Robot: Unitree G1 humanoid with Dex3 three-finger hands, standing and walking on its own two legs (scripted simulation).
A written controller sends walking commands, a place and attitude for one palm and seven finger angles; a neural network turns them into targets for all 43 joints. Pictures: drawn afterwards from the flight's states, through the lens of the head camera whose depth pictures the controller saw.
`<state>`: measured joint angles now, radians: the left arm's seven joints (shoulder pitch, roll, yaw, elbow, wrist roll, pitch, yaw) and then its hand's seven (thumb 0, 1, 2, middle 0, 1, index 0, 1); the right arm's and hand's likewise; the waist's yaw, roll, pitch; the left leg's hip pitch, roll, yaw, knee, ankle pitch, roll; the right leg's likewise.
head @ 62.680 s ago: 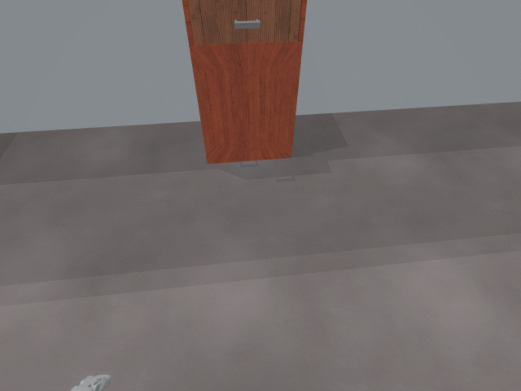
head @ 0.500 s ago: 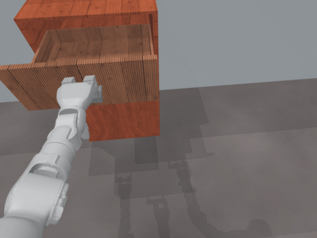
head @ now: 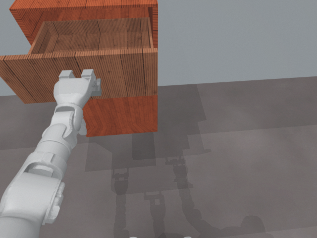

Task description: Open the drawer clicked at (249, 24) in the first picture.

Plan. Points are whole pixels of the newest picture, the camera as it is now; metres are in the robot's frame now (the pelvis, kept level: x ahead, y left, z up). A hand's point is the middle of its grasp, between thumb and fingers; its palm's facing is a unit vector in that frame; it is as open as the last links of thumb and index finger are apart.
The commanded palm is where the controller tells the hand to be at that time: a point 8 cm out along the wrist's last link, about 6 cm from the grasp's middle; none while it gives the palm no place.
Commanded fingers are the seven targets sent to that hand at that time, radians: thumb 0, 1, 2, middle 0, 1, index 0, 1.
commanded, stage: lower the fingers behind the handle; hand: left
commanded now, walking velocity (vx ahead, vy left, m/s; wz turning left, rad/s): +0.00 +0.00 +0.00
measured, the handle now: (83, 87) +0.53 +0.23 +0.04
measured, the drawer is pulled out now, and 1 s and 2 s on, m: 0.26 0.26 0.26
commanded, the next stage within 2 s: lift the fingers back up to retry in 0.18 s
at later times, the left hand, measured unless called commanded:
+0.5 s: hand (80, 102) +0.46 +0.22 +0.05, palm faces -0.01 -0.02 -1.00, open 14.0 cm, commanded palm +0.44 +0.22 +0.11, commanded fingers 0.00 -0.50 0.30 -0.30 -1.20 -0.30 -1.20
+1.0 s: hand (75, 89) +0.47 +0.22 +0.10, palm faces -0.03 -0.02 -1.00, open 13.8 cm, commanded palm +0.44 +0.22 +0.16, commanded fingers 0.00 -0.50 0.30 -0.30 -1.20 -0.30 -1.20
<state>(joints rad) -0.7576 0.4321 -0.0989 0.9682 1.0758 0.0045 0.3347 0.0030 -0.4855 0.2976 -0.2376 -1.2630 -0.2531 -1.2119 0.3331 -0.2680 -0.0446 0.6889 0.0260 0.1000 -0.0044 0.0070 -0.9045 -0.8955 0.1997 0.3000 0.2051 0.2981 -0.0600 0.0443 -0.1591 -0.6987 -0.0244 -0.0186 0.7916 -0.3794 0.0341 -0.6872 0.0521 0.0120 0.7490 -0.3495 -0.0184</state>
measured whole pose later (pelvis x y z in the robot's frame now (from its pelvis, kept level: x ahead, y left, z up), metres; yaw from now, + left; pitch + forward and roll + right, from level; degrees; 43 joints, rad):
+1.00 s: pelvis +0.03 +0.01 +0.02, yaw +0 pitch +11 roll -1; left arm -0.69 0.42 -0.14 0.76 1.00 0.11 0.12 0.00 -0.49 0.30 -0.32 -1.20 -0.32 -1.20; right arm 0.26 -0.26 -0.02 0.67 0.04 0.12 -0.01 0.01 -0.90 -0.90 0.20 0.30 0.21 0.30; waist -0.03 0.08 -0.13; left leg -0.47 -0.04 -0.02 0.63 -0.35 0.04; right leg -0.46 0.03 0.02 0.60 -0.33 -0.01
